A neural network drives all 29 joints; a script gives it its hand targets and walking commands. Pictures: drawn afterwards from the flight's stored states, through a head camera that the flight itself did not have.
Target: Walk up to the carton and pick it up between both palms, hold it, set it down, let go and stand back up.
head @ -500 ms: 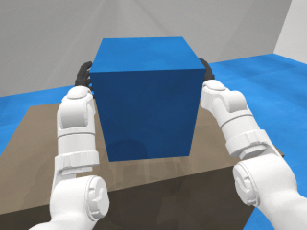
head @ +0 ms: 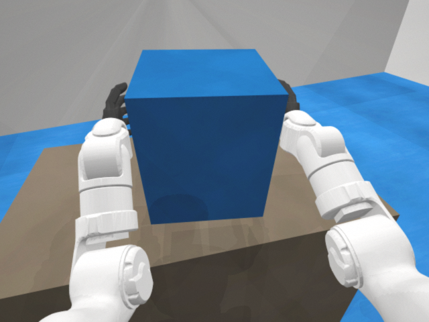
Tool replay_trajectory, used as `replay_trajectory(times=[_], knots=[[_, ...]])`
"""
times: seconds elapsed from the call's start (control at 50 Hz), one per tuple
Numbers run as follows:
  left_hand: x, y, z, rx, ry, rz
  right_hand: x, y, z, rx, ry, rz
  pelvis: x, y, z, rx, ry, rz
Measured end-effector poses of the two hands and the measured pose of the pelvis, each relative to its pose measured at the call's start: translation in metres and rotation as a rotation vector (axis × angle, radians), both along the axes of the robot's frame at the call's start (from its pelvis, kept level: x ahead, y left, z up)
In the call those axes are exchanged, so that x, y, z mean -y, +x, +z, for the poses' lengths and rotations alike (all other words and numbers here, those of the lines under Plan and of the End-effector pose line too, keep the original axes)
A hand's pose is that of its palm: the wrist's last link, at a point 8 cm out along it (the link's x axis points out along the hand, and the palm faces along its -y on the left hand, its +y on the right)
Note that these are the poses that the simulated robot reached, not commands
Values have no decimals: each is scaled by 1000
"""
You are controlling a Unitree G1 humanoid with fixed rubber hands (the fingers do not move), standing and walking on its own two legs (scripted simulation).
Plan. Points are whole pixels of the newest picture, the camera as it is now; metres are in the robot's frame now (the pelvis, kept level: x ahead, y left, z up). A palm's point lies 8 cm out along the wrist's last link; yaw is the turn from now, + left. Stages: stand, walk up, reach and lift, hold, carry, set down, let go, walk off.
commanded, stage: hold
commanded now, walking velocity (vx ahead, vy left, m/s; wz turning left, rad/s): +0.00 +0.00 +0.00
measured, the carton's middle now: (204, 135) +0.39 +0.01 +0.23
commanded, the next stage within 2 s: none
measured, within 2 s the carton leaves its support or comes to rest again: neither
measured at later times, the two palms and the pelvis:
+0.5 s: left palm (117, 129) +0.37 +0.16 +0.27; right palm (289, 117) +0.37 -0.14 +0.27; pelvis +0.00 +0.00 +0.00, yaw +0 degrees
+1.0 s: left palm (116, 129) +0.36 +0.16 +0.27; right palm (289, 117) +0.37 -0.14 +0.27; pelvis +0.01 +0.00 +0.00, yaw +0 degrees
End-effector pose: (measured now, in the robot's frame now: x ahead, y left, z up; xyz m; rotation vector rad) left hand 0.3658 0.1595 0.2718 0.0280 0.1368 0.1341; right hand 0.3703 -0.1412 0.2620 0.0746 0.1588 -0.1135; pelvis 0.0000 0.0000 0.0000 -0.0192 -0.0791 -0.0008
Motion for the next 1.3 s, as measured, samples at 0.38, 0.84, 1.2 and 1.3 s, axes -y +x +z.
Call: replay_trajectory(times=[0.38, 0.84, 1.2, 1.3], knots=[[1, 2, -7, 1, -31, -19, 1, -3, 5, -2, -28, -20, 1, 5, 0, 11, 1, -8], [2, 3, -6, 5, -22, -8, 2, 0, 0, 0, -12, -9, 1, 3, 0, -4, 1, -5], [4, -4, -7, -16, -13, -12, 4, -8, -5, -24, -5, -14, 1, 0, 0, 14, 2, -6], [-1, -1, -5, -22, -14, 0, -1, -2, -4, -31, -22, -1, 1, -3, 0, 1, 4, -10]])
